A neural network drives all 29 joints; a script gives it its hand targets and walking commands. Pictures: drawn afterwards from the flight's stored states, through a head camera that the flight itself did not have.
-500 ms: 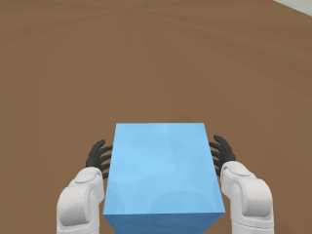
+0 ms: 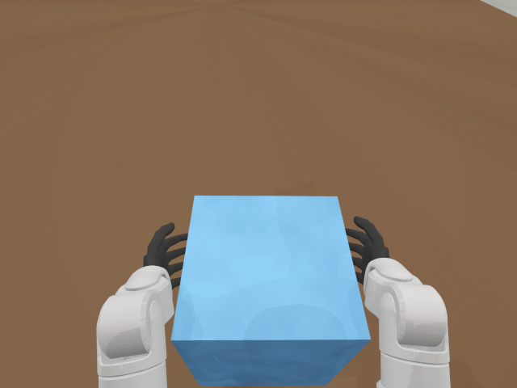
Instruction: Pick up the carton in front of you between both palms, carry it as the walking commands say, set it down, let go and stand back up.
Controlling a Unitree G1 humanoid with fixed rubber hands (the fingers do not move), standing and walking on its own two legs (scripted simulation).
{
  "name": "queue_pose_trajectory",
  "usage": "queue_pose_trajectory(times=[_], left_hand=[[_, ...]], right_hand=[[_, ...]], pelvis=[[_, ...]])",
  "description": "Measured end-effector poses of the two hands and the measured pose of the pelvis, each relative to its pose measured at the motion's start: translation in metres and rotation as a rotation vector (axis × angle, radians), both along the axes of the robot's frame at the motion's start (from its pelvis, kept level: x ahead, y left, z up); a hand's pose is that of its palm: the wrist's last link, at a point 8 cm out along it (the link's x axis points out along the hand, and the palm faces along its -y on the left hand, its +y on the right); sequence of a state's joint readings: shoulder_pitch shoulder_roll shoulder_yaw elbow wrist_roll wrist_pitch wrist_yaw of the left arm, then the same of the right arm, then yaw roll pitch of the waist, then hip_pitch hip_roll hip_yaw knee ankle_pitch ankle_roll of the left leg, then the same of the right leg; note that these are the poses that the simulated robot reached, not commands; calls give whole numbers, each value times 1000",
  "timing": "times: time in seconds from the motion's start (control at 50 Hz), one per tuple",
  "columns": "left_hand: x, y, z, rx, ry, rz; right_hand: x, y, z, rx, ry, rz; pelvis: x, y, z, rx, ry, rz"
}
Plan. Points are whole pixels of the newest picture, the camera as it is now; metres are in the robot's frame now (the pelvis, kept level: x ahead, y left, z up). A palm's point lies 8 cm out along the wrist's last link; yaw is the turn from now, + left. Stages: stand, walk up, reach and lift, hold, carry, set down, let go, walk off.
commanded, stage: carry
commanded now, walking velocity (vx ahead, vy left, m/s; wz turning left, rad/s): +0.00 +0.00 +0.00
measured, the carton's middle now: (264, 296) +0.27 +0.00 +0.02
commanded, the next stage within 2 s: hold in 1.88 s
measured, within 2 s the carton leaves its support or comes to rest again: neither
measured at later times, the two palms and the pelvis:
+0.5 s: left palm (188, 233) +0.36 +0.12 +0.06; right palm (367, 232) +0.36 -0.17 +0.06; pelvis +0.10 -0.02 +0.01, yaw -1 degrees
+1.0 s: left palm (196, 245) +0.35 +0.11 +0.04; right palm (372, 244) +0.35 -0.18 +0.04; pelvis +0.06 -0.03 +0.00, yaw -1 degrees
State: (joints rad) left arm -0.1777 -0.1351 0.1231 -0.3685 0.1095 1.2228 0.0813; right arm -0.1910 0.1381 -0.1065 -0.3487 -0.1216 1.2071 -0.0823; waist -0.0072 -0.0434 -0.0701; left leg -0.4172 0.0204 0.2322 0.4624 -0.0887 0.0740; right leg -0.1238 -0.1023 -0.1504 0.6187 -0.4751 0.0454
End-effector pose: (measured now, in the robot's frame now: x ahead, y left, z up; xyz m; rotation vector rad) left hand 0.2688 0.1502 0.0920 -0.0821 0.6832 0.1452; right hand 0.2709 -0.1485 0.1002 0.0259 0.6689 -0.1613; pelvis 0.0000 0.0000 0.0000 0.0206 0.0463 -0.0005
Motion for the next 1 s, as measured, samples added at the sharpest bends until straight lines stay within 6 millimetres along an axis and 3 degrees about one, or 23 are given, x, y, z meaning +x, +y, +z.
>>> queue_pose_trajectory(times=[0.1, 0.26, 0.42, 0.58, 0.78, 1.0], left_hand=[[30, 1, -15, 2, 89, -14], [74, -9, -9, 48, 36, -33], [92, -21, -23, 73, 45, -54], [98, -29, -37, 97, 25, -67], [98, -37, -62, 116, 16, -93], [85, -36, -49, 108, -41, -79]], right_hand=[[29, 1, -13, -4, 90, -8], [70, -9, -16, 7, 37, -4], [86, -21, -31, -5, 46, 4], [94, -29, -44, -29, 26, 26], [91, -36, -69, -54, 17, 32], [79, -36, -55, -48, -40, 28]], pelvis=[[30, 3, 9, -12, 12, -14], [75, -3, 7, -5, 25, -14], [97, -14, 7, -6, 28, -14], [98, -23, 6, -5, 24, -15], [82, -27, 1, -7, 2, -19], [62, -28, 3, -11, -9, -18]])
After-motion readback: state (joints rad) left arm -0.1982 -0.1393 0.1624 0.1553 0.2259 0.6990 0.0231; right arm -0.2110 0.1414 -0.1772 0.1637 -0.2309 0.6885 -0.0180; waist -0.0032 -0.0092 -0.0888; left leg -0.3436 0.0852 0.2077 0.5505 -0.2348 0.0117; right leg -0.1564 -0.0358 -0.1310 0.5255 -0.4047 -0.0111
